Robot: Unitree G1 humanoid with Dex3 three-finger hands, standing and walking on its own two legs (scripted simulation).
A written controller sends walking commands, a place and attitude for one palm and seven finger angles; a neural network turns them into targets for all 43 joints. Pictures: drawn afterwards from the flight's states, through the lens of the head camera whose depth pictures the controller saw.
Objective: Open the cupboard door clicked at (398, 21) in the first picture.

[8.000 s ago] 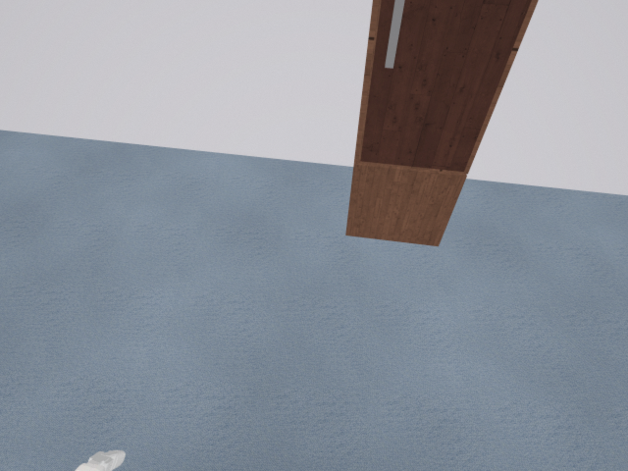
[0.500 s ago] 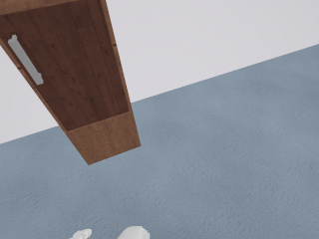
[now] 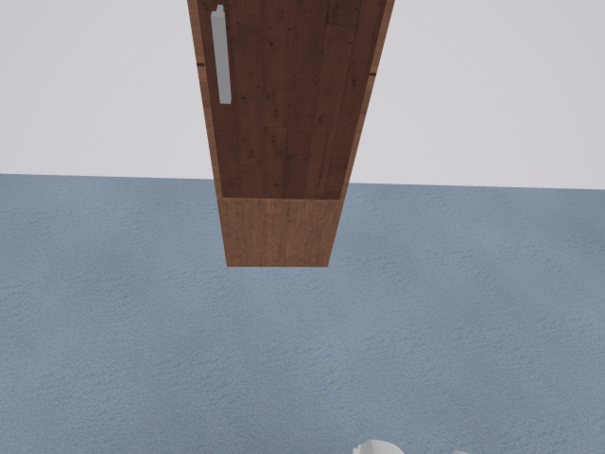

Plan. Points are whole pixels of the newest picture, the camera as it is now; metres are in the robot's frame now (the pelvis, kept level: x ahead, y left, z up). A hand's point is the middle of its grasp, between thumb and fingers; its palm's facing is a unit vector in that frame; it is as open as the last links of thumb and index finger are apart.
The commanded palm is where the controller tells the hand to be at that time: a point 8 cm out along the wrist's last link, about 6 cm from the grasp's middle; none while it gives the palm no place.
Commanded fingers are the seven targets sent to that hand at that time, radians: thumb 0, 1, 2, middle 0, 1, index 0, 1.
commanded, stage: turn to face it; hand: left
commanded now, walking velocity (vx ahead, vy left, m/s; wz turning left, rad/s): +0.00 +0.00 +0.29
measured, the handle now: (223, 56) +0.79 +0.23 +0.10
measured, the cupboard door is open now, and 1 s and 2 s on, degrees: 0 0 0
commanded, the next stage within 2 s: take the last steps up to it in 0.24 s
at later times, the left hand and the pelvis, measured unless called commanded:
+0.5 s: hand out of the picture +0.00 +0.14 -0.15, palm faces +0.22 -0.94 -0.26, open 7.3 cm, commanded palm none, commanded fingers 0.00 0.90 0.90 -0.20 -0.30 -0.20 -0.30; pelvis -0.02 -0.05 +0.00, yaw +10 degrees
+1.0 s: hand out of the picture +0.01 +0.18 -0.18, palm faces +0.24 -0.96 -0.16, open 7.4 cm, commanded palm none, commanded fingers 0.00 0.90 0.90 -0.20 -0.30 -0.20 -0.30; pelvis +0.04 +0.01 +0.00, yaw +10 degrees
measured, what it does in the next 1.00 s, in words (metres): steps on the spot: right foot, then left foot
